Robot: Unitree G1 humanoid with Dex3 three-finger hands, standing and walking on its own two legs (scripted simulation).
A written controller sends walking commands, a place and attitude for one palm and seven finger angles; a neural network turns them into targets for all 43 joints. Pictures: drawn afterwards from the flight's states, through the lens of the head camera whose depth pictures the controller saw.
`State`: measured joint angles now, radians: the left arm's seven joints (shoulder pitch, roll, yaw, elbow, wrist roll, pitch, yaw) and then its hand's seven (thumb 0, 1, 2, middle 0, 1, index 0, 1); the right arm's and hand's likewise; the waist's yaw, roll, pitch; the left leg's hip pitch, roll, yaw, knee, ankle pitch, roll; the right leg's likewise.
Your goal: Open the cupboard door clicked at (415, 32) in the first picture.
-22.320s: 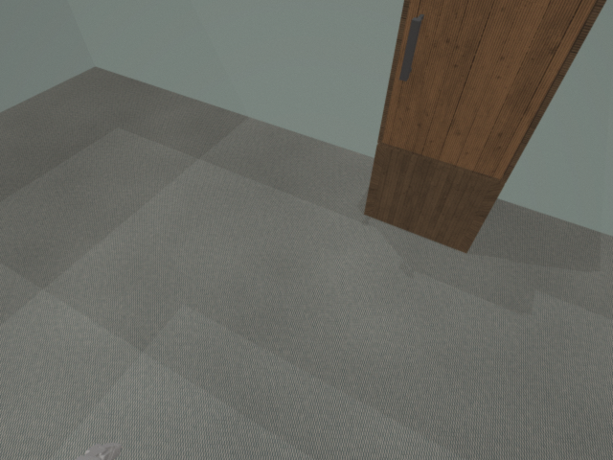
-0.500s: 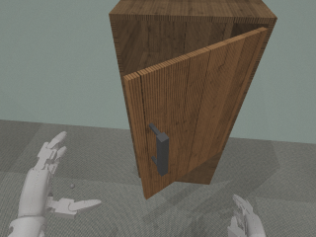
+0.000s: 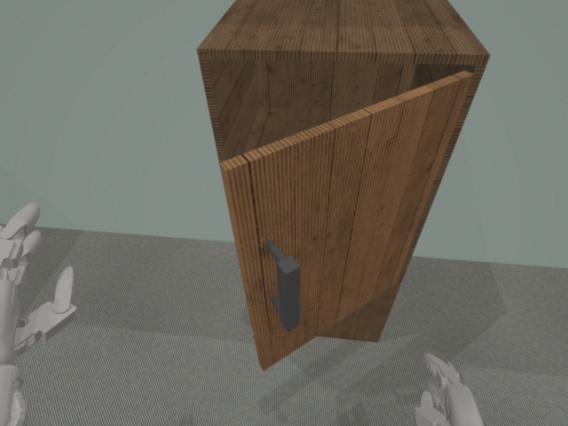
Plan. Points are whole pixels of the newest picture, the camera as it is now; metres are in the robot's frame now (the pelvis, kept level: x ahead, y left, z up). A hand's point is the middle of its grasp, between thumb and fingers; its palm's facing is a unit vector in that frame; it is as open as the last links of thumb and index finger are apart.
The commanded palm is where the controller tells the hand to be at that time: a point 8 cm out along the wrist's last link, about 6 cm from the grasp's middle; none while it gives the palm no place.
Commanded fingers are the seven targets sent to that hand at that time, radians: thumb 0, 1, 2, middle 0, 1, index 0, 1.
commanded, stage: draw the hand back to the body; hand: left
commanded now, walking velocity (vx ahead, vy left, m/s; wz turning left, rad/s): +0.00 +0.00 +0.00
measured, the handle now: (281, 287) +0.32 +0.05 +0.01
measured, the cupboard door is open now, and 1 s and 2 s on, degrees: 40 40 40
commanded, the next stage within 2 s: step back with the hand held close in 0.34 s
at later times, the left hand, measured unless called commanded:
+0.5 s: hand (71, 307) +0.18 +0.25 +0.16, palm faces +0.47 -0.78 -0.42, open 7.4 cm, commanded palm +0.13 +0.29 +0.17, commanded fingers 0.00 0.90 0.90 -0.20 -0.30 -0.20 -0.30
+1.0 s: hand (16, 362) +0.12 +0.28 +0.16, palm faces +0.40 -0.75 -0.52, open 7.4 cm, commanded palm +0.07 +0.31 +0.17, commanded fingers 0.00 0.90 0.90 -0.20 -0.30 -0.20 -0.30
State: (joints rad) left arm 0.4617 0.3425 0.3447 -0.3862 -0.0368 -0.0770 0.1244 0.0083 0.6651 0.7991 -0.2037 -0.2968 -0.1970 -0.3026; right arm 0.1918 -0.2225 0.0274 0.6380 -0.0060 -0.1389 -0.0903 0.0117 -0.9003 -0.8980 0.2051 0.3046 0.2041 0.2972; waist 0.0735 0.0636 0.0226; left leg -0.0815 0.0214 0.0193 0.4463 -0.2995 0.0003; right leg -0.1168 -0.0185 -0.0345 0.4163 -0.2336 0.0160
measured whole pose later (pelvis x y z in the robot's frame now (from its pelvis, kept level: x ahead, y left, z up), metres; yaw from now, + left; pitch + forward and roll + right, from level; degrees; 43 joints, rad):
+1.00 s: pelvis -0.08 +0.01 -0.01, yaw -1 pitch -1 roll +0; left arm 0.55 0.42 0.44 -0.50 0.00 -0.19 0.14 0.01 0.89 0.90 -0.22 -0.30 -0.21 -0.30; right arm 0.19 -0.22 0.00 0.54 0.01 -0.05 -0.09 0.01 -0.90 -0.90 0.20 0.30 0.20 0.30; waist 0.01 0.00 0.06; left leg -0.31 0.01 0.05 0.56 -0.23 0.03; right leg -0.34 -0.03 0.00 0.49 -0.13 0.03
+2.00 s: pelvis -0.28 +0.01 -0.01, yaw +2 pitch +1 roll +1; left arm 0.50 0.44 0.45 -0.48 -0.01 -0.21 0.16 0.01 0.89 0.90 -0.22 -0.30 -0.21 -0.30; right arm 0.21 -0.20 0.01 0.61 0.00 -0.14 -0.07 0.01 -0.90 -0.90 0.21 0.30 0.21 0.30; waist -0.02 -0.08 0.01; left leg -0.19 -0.01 0.06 0.47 -0.30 0.02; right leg -0.35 0.02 0.05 0.59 -0.24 0.01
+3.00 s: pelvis -0.31 +0.01 +0.00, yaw +0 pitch -1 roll -1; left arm 0.32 0.19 0.02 1.11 0.01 0.01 0.02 -0.01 0.98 0.90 -0.21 -0.30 -0.20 -0.30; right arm 0.24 -0.19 0.00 1.08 -0.02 0.03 -0.03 0.00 -0.93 -0.90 0.20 0.30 0.20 0.30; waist 0.01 0.00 0.08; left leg -0.25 0.00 0.02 0.44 -0.18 0.01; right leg -0.15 0.03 -0.05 0.42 -0.25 -0.04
